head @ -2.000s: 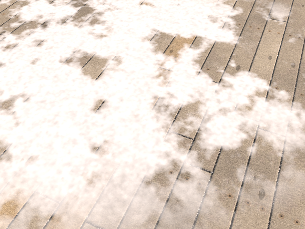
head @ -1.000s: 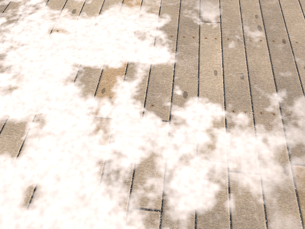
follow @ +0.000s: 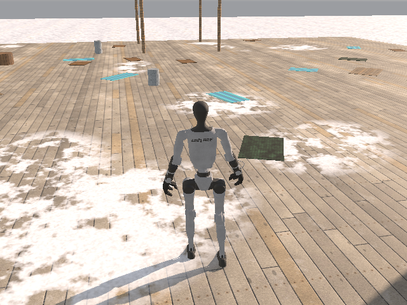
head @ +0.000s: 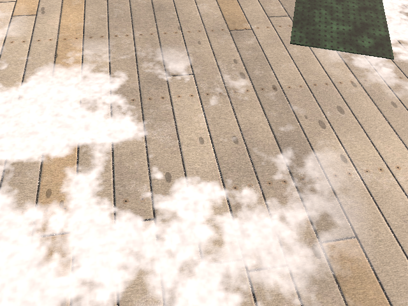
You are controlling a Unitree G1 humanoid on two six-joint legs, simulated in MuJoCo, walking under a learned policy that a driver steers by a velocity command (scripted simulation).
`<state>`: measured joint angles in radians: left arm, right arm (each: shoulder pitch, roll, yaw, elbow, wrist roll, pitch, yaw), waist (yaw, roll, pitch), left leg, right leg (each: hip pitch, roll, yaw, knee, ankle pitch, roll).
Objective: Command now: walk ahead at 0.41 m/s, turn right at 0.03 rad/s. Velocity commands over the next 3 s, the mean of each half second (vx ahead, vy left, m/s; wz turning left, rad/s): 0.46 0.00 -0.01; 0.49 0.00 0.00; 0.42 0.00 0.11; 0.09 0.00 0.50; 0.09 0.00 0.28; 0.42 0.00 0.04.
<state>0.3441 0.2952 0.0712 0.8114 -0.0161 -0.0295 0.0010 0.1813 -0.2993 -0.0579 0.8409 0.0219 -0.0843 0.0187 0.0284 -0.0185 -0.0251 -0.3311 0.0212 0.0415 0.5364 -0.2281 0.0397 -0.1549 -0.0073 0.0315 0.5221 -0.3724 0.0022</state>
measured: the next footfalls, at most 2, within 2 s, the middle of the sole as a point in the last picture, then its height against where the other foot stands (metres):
right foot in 0.50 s outside the picture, level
left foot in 1.02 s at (173, 248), level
